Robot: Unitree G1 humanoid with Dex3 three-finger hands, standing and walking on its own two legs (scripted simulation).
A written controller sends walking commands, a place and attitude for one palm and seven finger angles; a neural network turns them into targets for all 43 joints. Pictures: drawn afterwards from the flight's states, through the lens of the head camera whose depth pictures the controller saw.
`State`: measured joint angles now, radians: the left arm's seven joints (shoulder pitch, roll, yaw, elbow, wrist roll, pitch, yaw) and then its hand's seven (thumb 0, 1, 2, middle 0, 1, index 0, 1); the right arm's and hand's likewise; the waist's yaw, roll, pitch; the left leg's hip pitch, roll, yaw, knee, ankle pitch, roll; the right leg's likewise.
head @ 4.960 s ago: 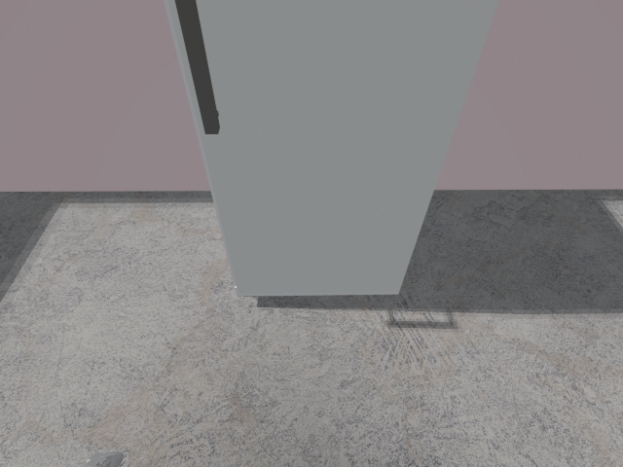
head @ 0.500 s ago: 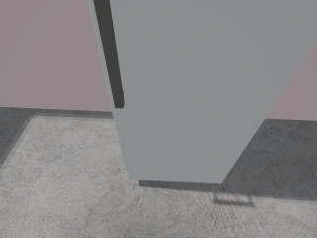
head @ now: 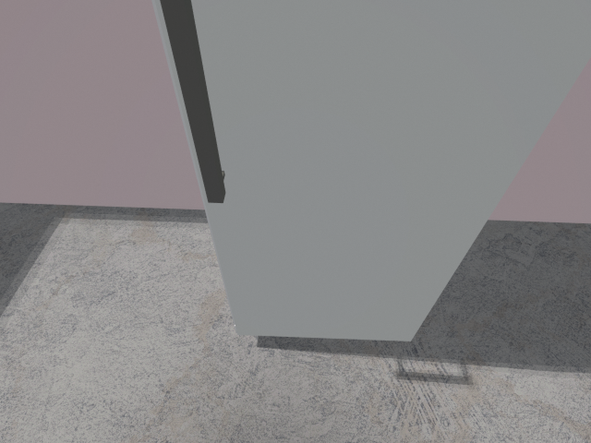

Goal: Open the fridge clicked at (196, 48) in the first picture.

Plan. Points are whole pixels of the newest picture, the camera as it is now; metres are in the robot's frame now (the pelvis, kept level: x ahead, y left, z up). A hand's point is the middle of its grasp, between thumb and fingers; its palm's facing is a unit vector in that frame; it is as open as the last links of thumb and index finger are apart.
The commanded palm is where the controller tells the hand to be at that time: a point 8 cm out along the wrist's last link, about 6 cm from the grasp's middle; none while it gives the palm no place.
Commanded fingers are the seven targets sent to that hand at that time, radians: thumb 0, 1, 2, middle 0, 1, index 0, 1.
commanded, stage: raise the hand to about handle height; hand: left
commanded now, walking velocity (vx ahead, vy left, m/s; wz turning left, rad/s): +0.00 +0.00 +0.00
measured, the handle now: (201, 96) +0.52 +0.18 +0.21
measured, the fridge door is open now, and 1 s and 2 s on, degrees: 0 0 0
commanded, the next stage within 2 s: none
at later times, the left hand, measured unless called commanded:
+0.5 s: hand (145, 424) +0.15 +0.20 -0.02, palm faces +0.07 -1.00 -0.03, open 8.5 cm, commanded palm +0.13 +0.26 +0.00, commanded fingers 0.00 0.41 0.69 -0.23 -0.62 -0.23 -0.62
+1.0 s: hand (92, 362) +0.19 +0.24 +0.07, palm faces +0.06 -1.00 -0.07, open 11.5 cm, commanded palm +0.16 +0.29 +0.09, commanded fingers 0.00 -0.17 0.44 -0.28 -0.99 -0.28 -0.99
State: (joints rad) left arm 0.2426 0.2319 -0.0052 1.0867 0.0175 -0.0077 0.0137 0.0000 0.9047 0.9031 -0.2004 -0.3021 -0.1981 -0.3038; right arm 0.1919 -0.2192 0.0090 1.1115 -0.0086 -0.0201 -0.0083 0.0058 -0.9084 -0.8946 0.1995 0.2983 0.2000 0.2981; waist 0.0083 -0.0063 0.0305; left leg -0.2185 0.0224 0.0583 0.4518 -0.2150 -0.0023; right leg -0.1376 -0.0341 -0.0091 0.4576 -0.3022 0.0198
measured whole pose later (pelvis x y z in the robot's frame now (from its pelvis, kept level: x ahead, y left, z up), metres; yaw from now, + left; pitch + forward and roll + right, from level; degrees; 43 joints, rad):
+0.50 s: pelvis -0.03 -0.03 -0.06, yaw +2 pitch +8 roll +0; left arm 0.43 0.24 0.27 0.16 -0.34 -0.42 -0.41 0.00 0.63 0.79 -0.22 -0.48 -0.22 -0.48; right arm 0.17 -0.26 -0.05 0.54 0.04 -0.25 -0.05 0.01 -0.91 -0.89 0.20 0.30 0.20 0.30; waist 0.02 0.00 -0.10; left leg -0.69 0.05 0.00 0.95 -0.39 -0.04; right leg -0.60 -0.01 -0.05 0.98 -0.52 -0.02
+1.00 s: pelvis -0.02 -0.01 -0.03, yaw +2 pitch +3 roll -1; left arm 0.31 0.34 0.36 0.00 -0.40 -0.19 -0.42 0.00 0.05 0.54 -0.26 -0.85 -0.26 -0.85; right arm 0.29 -0.25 0.03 0.62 0.06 -0.29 -0.09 0.02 -0.90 -0.89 0.20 0.30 0.20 0.30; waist 0.02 0.05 -0.07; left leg -0.50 0.05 0.00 0.76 -0.32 -0.01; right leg -0.38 -0.01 -0.05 0.73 -0.41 0.00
